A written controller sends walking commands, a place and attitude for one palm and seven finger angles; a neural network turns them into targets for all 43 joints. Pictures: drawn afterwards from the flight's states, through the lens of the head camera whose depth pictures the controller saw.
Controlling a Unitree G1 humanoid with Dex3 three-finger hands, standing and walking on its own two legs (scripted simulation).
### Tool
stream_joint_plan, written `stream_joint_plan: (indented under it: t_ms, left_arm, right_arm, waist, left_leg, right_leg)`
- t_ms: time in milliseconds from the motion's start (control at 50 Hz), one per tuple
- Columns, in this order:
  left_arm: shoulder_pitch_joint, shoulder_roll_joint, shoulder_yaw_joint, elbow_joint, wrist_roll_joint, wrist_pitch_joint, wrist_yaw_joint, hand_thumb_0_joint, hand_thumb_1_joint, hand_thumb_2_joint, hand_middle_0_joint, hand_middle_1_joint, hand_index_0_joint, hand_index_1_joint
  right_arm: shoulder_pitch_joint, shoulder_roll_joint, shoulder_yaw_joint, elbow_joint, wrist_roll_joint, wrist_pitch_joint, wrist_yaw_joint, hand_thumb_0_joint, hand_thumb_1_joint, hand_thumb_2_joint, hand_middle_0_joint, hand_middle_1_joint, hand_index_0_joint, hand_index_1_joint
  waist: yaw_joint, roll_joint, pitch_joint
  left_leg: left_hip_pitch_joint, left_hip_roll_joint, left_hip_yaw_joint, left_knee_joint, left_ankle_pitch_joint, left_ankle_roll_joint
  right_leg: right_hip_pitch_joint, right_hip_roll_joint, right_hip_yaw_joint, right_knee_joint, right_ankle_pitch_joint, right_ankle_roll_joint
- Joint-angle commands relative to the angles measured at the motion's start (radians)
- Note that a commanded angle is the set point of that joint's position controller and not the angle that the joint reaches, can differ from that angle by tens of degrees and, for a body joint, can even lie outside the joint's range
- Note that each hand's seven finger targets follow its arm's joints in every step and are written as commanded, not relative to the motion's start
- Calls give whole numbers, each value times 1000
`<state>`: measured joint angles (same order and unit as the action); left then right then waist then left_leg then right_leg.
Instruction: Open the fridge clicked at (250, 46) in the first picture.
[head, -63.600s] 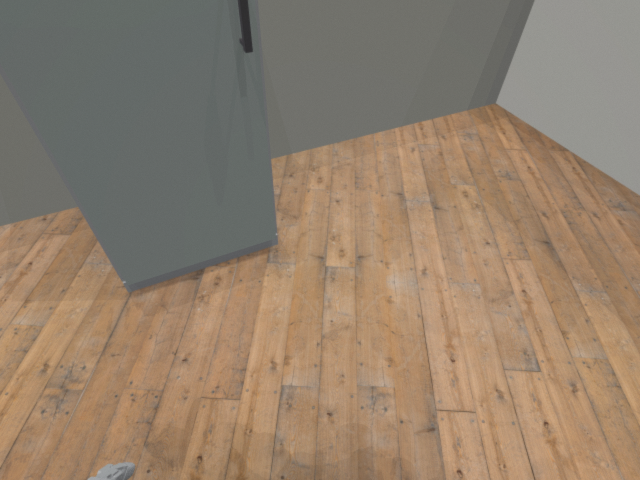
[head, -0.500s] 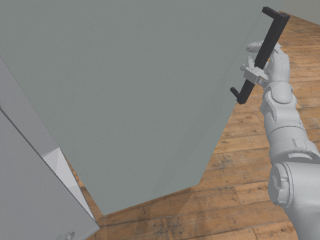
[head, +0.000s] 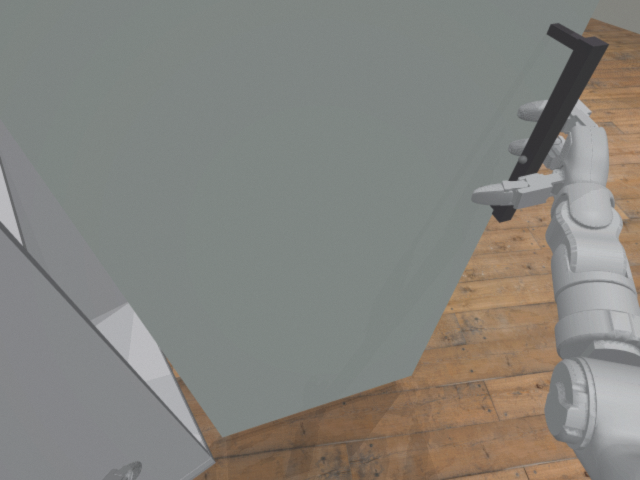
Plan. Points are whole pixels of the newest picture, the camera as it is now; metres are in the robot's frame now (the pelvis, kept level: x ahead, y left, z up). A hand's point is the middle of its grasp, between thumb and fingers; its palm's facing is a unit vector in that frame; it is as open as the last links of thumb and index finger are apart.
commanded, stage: loosen the grip on the handle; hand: right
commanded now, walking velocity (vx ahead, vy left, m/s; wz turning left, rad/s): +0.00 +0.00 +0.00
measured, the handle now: (527, 136) +0.49 -0.19 +0.20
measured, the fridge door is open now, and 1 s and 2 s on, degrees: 108 108 108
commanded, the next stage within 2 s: slip the hand off the handle in 0.08 s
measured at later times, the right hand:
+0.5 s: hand (576, 167) +0.44 -0.24 +0.19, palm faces +0.23 +0.96 -0.13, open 14.6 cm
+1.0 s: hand (615, 191) +0.42 -0.28 +0.18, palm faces +0.21 +0.97 -0.12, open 14.7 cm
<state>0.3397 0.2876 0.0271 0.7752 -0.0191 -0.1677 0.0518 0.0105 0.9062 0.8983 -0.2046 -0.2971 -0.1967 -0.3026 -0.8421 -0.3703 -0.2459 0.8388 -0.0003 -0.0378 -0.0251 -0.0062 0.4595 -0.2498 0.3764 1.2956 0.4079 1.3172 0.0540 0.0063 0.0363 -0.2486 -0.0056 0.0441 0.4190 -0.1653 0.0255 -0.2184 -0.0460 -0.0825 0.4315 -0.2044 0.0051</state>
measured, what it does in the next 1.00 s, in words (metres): stands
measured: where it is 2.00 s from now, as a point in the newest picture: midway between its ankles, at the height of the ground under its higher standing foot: outside the picture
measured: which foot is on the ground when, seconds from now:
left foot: down 0.00-1.00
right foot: down 0.00-1.00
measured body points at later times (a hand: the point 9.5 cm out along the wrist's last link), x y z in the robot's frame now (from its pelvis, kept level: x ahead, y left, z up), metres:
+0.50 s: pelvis +0.02 -0.01 +0.00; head +0.02 -0.02 +0.45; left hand +0.14 +0.24 -0.11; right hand +0.43 -0.29 +0.20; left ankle +0.04 +0.10 -0.74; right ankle +0.02 -0.12 -0.74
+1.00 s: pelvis +0.02 -0.02 +0.00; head +0.02 -0.02 +0.45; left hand +0.09 +0.26 -0.11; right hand +0.40 -0.33 +0.19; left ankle +0.04 +0.10 -0.74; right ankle +0.02 -0.12 -0.74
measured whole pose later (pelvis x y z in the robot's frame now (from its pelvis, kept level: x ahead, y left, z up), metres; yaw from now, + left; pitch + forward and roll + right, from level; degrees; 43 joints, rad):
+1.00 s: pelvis +0.02 -0.02 +0.00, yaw +0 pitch +0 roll +1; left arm 0.35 0.28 0.00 0.77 -0.05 -0.13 0.08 0.01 0.91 0.90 -0.21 -0.30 -0.20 -0.30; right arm -0.58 -0.49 -0.37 0.64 0.12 -0.03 0.18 -0.01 0.55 -0.20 0.26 1.15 0.26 1.15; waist 0.03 -0.01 0.00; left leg -0.24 0.01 0.03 0.44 -0.20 0.00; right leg -0.22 -0.03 -0.09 0.47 -0.26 -0.02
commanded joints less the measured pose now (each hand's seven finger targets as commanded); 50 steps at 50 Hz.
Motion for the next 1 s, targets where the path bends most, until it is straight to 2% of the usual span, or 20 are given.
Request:
stream_joint_plan:
  t_ms: [0,40,140,160,200,280,300,360,420,440,540,620,660,700,740,780,840,880,940,980]
  left_arm:
    - [-41,119,40,-102,-7,-51,15,0,900,900,-200,-300,-200,-300]
    - [-48,121,37,-95,-7,-47,17,0,900,900,-200,-300,-200,-300]
    - [-82,112,29,-100,-8,-42,16,0,900,900,-200,-300,-200,-300]
    - [-57,124,27,-68,-4,-29,21,0,900,900,-200,-300,-200,-300]
    - [-65,128,22,-85,-5,-12,21,0,900,900,-200,-300,-200,-300]
    - [-93,109,17,-111,-3,-6,28,0,900,900,-200,-300,-200,-300]
    - [-87,107,21,-112,-6,-8,30,0,900,900,-200,-300,-200,-300]
    - [-85,106,16,-107,-11,-10,36,0,900,900,-200,-300,-200,-300]
    - [-72,115,21,-89,-12,-11,41,0,900,900,-200,-300,-200,-300]
    - [-76,112,17,-90,-14,-11,41,0,900,900,-200,-300,-200,-300]
    - [-66,124,12,-76,-20,-4,44,0,900,900,-200,-300,-200,-300]
    - [-51,131,16,-84,-18,-2,44,0,900,900,-200,-300,-200,-300]
    - [-43,133,15,-80,-20,-4,45,0,900,900,-200,-300,-200,-300]
    - [-31,139,20,-78,-19,-4,44,0,900,900,-200,-300,-200,-300]
    - [-22,147,20,-79,-19,0,45,0,900,900,-200,-300,-200,-300]
    - [-31,139,22,-95,-21,-3,41,0,900,900,-200,-300,-200,-300]
    - [-37,142,32,-120,-26,-6,38,0,900,900,-200,-300,-200,-300]
    - [-54,141,31,-133,-30,-7,38,0,900,900,-200,-300,-200,-300]
    - [-83,145,27,-142,-39,-6,46,0,900,900,-200,-300,-200,-300]
    - [-108,141,23,-155,-39,-13,53,0,900,900,-200,-300,-200,-300]
  right_arm:
    - [-535,-203,-17,-347,36,-60,-25,0,550,-200,250,1150,250,1150]
    - [-508,-212,-26,-367,41,-44,-23,0,550,-200,250,1150,250,1150]
    - [-411,-155,2,-416,37,-1,-35,0,550,-200,250,1150,250,1150]
    - [-354,-211,-55,-253,30,18,-39,0,550,-200,250,1150,250,1150]
    - [-320,-235,-80,-269,33,33,-27,0,550,-200,250,1150,250,1150]
    - [-394,-208,-32,-379,30,8,6,0,550,-200,250,1150,250,1150]
    - [-383,-220,-42,-391,34,-4,12,0,550,-200,250,1150,250,1150]
    - [-442,-204,-7,-403,45,-32,38,0,550,-200,250,1150,250,1150]
    - [-446,-258,-48,-389,53,-39,55,0,550,-200,250,1150,250,1150]
    - [-439,-236,-29,-381,57,-34,64,0,550,-200,250,1150,250,1150]
    - [-439,-288,-55,-266,55,-10,88,0,550,-200,250,1150,250,1150]
    - [-405,-357,-106,-248,58,-39,108,0,550,-200,250,1150,250,1150]
    - [-425,-356,-99,-218,64,-56,123,0,550,-200,250,1150,250,1150]
    - [-432,-396,-123,-216,62,-78,134,0,550,-200,250,1150,250,1150]
    - [-404,-459,-168,-183,61,-84,147,0,550,-200,250,1150,250,1150]
    - [-378,-394,-119,-238,69,-92,163,0,550,-200,250,1150,250,1150]
    - [-241,-417,-162,-334,92,-91,181,0,550,-200,250,1150,250,1150]
    - [-160,-397,-170,-381,115,-79,193,0,550,-200,250,1150,250,1150]
    - [-122,-410,-197,-443,140,-41,195,0,550,-200,250,1150,250,1150]
    - [-122,-401,-192,-526,141,-26,184,0,550,-200,250,1150,250,1150]
  waist:
    - [-22,-51,-402]
    - [-23,-39,-395]
    - [-35,-26,-360]
    - [-21,51,-272]
    - [-39,76,-271]
    - [-33,-11,-324]
    - [-37,-20,-347]
    - [-11,-14,-327]
    - [-14,-46,-360]
    - [-13,-57,-352]
    - [-5,-47,-280]
    - [-24,-23,-326]
    - [-10,-3,-293]
    - [-11,-28,-322]
    - [-20,-23,-320]
    - [-26,-80,-342]
    - [-56,-96,-406]
    - [-66,-65,-378]
    - [-58,-36,-297]
    - [-66,-76,-285]
  left_leg:
    - [175,7,-53,-63,169,8]
    - [183,4,-46,-64,198,4]
    - [182,0,-25,-56,264,2]
    - [136,-2,-17,-66,223,-6]
    - [165,6,-17,-63,243,-6]
    - [167,8,-25,-54,248,-2]
    - [166,5,-26,-51,248,-2]
    - [129,0,-22,-57,200,-3]
    - [132,-2,-19,-50,217,0]
    - [124,-1,-19,-53,208,0]
    - [91,3,-15,-64,141,1]
    - [124,5,-18,-46,173,1]
    - [99,4,-21,-51,140,-2]
    - [103,6,-24,-43,154,-2]
    - [112,7,-30,-35,157,-3]
    - [119,8,-32,-27,174,4]
    - [154,5,-35,-4,222,7]
    - [166,4,-29,1,235,7]
    - [125,3,-25,-13,154,-2]
    - [122,4,-27,-17,120,1]
  right_leg:
    - [145,29,37,-52,187,-42]
    - [145,29,39,-57,214,-38]
    - [161,24,42,-60,296,-35]
    - [103,22,44,-62,240,-33]
    - [84,26,41,-74,241,-34]
    - [130,29,40,-60,261,-35]
    - [147,24,41,-54,271,-33]
    - [151,23,56,-48,231,-32]
    - [170,24,64,-39,263,-28]
    - [167,26,65,-39,252,-27]
    - [103,31,72,-46,175,-27]
    - [91,30,71,-39,199,-29]
    - [71,28,71,-38,158,-31]
    - [79,29,68,-31,172,-31]
    - [51,30,63,-27,163,-32]
    - [73,30,61,-20,187,-29]
    - [104,23,60,-6,244,-28]
    - [91,20,61,-6,256,-29]
    - [56,16,62,-19,165,-31]
    - [59,16,63,-23,147,-30]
